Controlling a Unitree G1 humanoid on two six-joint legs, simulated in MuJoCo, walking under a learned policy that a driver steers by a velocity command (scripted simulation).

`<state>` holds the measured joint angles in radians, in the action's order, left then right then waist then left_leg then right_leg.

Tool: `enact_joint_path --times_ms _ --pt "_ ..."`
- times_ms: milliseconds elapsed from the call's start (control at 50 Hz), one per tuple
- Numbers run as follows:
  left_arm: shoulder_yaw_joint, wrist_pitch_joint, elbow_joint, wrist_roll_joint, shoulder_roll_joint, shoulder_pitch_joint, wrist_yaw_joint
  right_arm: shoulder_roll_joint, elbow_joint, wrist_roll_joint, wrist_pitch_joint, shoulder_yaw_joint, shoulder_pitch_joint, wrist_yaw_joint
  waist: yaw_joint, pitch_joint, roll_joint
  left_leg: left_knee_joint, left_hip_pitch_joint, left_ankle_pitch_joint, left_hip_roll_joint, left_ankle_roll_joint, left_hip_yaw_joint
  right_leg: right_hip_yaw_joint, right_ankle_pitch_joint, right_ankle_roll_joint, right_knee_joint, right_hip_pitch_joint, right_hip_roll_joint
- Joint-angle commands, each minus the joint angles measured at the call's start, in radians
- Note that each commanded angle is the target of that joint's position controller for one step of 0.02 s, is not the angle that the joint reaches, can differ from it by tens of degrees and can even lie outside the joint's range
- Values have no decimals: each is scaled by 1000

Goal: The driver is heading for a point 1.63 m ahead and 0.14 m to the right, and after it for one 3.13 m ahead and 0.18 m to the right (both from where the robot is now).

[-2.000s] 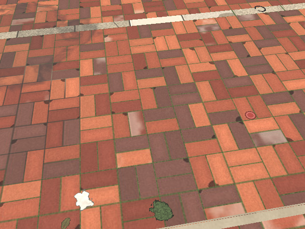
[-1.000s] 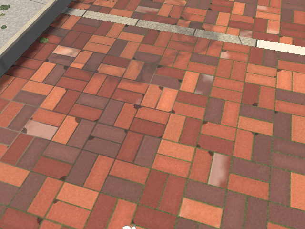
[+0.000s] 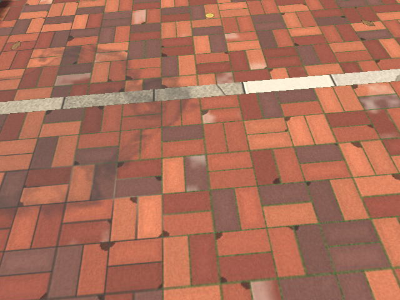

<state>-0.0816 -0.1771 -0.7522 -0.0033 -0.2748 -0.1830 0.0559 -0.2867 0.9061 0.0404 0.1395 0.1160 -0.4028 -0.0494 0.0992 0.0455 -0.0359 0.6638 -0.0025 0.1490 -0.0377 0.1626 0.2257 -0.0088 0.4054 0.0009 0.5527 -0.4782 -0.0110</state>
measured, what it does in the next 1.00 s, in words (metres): goes down, turning right: right foot 0.07 m lower, then left foot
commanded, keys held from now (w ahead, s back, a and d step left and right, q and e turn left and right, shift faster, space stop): w+e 0.38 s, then w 0.42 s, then no key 0.20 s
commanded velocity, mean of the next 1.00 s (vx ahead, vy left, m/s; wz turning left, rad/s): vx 0.46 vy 0.00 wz -0.35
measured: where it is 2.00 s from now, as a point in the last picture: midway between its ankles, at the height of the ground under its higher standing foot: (233, 251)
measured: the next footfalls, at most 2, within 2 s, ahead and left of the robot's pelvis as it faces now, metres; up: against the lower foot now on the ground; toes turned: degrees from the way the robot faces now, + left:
right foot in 0.02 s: +0.18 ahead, -0.04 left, -0.07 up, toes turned +1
left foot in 0.42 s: +0.36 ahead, +0.17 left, -0.07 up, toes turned -20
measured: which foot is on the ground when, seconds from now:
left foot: down 0.00-0.00, up 0.02-0.40, down 0.42-0.88, up 0.90-1.00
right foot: up 0.00-0.00, down 0.02-0.42, up 0.44-0.86, down 0.88-1.00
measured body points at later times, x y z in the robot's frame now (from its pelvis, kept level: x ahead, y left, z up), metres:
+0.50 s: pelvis +0.23 +0.07 -0.05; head +0.23 +0.08 +0.40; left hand +0.39 +0.31 -0.16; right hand +0.32 -0.22 -0.13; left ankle +0.32 +0.19 -0.77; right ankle +0.14 -0.03 -0.71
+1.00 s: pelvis +0.41 -0.02 -0.03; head +0.43 -0.05 +0.42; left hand +0.66 +0.15 -0.12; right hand +0.36 -0.30 -0.17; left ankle +0.38 +0.15 -0.69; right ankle +0.43 -0.13 -0.77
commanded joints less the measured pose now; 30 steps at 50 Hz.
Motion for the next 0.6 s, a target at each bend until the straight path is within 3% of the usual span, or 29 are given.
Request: enact_joint_path --times_ms 20,40,60,80,100,120,140,160,200,220,260,300,340,380,400,420,440,460,480,500,520,560,600 --pt "-7 46 -107 21 10 -532 2 25 -160 17 -6 -26 408 14 -374 -58 -102 392 621 -412 53 -79 -88 94 118 -97 -81 677 35" --pt "-37 40 -51 45 -166 -470 -20 23 -224 -25 -20 -24 243 32 -286 -124 -434 759 756 -822 -38 -135 -167 337 346 -244 6 815 206" --pt "-26 49 9 38 -131 -354 -28 -35 -197 -24 -16 -28 88 54 -231 -215 -351 784 843 -804 17 -129 -342 474 286 -349 38 865 283" --pt "-20 67 60 20 -116 -277 -30 -100 -182 -21 -11 -19 58 68 -201 -222 -186 782 836 -760 42 -120 -365 507 158 -373 -11 777 292" --pt "-38 89 79 -7 -191 -179 -28 -100 -201 -11 -17 -19 44 66 -125 -234 -31 814 893 -710 54 -141 -350 650 -166 -428 -85 700 344" --pt "-43 104 103 -2 -208 -120 -31 -94 -209 4 -36 -24 59 59 -95 -263 2 779 914 -667 87 -163 -378 907 -579 -455 -163 567 432" --pt "-21 111 133 13 -142 -58 -31 -130 -191 -2 -68 -13 78 48 -81 -205 109 738 843 -637 117 -178 -395 916 -780 -423 -201 375 392" --pt "-10 114 141 19 -130 -10 -27 -125 -185 -17 -94 -11 103 38 -62 -121 107 658 790 -603 126 -187 -392 832 -902 -385 -246 195 321" --pt "-14 108 133 12 -143 34 -46 -98 -182 -61 -100 -17 126 18 -48 -33 5 481 690 -448 124 -208 -356 633 -905 -320 -280 -20 179" --pt "-13 107 122 14 -140 32 -59 -82 -181 -72 -91 -21 151 16 -56 -26 -19 402 627 -363 119 -215 -332 519 -798 -298 -268 -79 121" --pt "-14 111 107 -6 -122 16 -77 -24 -207 -80 -67 -42 238 24 -89 -69 -22 189 484 -222 92 -214 -285 360 -622 -260 -228 -107 42" --pt "-17 124 86 -19 -108 -42 -81 -2 -230 -56 -53 -50 313 31 -133 -123 -30 62 426 -154 46 -226 -269 350 -603 -249 -185 -24 40" --pt "-21 137 75 -23 -106 -84 -76 -17 -248 -33 -47 -44 341 37 -148 -131 -45 -30 416 -230 21 -224 -281 411 -703 -242 -151 61 59" --pt "-20 144 72 -24 -91 -99 -73 -44 -245 -24 -36 -28 302 41 -112 -123 -69 -115 325 -284 7 -194 -283 464 -832 -214 -107 82 62" --pt "-12 141 69 -20 -62 -98 -73 -56 -226 -24 -32 -20 241 42 -76 -123 -80 -139 248 -307 24 -168 -280 449 -876 -189 -55 65 45" --pt "6 133 71 -17 4 -94 -72 -93 -201 -35 -25 -7 116 37 -23 -149 -34 -165 83 -379 143 -113 -391 385 -950 -139 120 -49 -1" --pt "23 119 87 -36 72 -156 -68 -180 -176 -60 -27 11 -8 36 -30 -214 227 -302 -141 -647 362 30 -758 203 -1020 -69 438 -278 -137" --pt "12 104 99 -45 -11 -141 -68 -191 -150 -54 -29 19 -72 48 -12 -197 339 -418 -165 -937 448 104 -1065 173 -1017 -51 624 -457 -86" --pt "-7 100 97 -36 -80 -85 -66 -138 -164 -41 -30 6 -31 45 -3 -103 248 -423 -107 -957 419 87 -998 189 -928 -53 707 -507 -39" --pt "-10 104 100 -21 -81 -32 -67 -116 -171 -41 -37 -3 24 42 -16 -43 181 -412 -24 -839 371 55 -856 159 -843 -54 718 -505 -14" --pt "-8 106 97 -6 -68 -27 -66 -97 -180 -45 -41 -11 76 44 -40 -35 150 -421 49 -741 324 34 -755 151 -773 -54 668 -453 10" --pt "-10 111 88 -5 -49 -47 -61 -63 -178 -46 -41 -27 133 47 -85 -30 169 -468 174 -587 261 14 -617 118 -695 -45 568 -321 52" --pt "-4 112 90 -3 -29 -37 -60 -71 -161 -39 -41 -26 129 46 -90 -45 180 -493 203 -450 238 25 -522 66 -622 -29 472 -266 61"
Keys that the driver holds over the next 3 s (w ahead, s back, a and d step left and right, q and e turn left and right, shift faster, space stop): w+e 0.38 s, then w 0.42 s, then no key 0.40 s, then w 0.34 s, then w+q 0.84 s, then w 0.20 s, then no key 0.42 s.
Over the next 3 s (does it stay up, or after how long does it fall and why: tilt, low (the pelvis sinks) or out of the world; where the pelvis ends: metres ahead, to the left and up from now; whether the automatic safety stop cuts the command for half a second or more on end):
stays up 1.20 -0.14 -0.03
